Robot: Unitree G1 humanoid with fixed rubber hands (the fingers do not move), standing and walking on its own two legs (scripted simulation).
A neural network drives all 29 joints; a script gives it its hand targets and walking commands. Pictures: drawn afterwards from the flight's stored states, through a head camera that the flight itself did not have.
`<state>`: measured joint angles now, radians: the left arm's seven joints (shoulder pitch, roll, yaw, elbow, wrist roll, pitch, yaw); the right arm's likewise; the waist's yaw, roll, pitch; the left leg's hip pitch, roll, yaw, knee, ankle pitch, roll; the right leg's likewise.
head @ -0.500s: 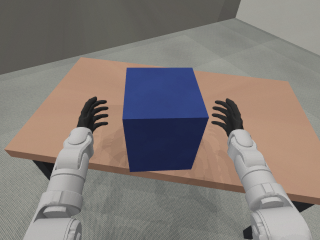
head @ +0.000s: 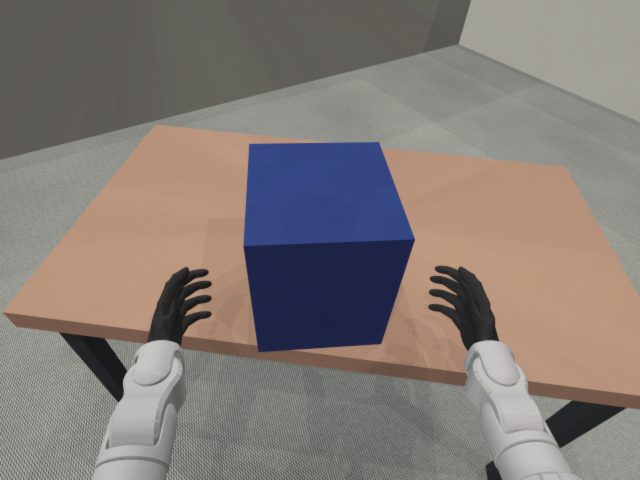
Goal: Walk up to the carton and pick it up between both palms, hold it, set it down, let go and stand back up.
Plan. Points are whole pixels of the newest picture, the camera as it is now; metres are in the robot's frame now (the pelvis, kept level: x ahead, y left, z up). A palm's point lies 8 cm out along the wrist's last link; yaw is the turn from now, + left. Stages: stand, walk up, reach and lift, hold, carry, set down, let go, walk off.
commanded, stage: set down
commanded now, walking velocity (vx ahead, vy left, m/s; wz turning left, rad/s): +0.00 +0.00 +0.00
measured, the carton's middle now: (318, 248) +0.44 +0.01 +0.03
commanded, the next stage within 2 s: let go in 1.30 s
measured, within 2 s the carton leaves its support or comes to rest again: neither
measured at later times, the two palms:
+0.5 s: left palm (164, 400) +0.21 +0.20 -0.02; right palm (488, 412) +0.21 -0.21 -0.03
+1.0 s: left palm (149, 432) +0.18 +0.22 -0.06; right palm (483, 435) +0.19 -0.21 -0.06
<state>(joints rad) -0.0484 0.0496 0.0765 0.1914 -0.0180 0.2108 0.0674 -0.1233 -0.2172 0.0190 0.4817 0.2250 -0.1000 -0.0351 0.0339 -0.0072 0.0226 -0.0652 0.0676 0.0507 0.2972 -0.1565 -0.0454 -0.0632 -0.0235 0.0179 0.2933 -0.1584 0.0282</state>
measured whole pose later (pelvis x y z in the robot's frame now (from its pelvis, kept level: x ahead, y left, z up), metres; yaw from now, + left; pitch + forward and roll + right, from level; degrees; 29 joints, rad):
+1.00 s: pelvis +0.03 +0.00 +0.00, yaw +0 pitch -5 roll +0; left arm 0.27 0.15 0.01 0.37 0.00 0.06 0.01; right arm 0.24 -0.18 0.00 0.56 0.05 -0.22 0.00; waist 0.04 0.00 0.07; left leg 0.00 0.07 0.05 0.29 -0.20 -0.05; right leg 0.01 -0.02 0.02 0.27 -0.20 0.03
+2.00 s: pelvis +0.01 +0.00 -0.01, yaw +2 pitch +0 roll -1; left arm 0.21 0.21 0.04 0.64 0.04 0.01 -0.01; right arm 0.24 -0.21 -0.03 0.75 -0.02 -0.02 0.02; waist 0.01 -0.01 0.06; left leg -0.22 0.06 -0.01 0.46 -0.24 -0.04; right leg -0.18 -0.03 -0.02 0.43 -0.24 0.03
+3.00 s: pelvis +0.00 -0.01 -0.01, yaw +7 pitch -1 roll -1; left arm 0.37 0.14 0.02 1.06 0.01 -0.01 0.03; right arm 0.37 -0.14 -0.01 1.04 -0.01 0.00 -0.03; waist 0.01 0.00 -0.02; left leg -0.25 0.04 -0.10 0.48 -0.22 -0.06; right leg -0.18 -0.04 -0.09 0.46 -0.26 0.02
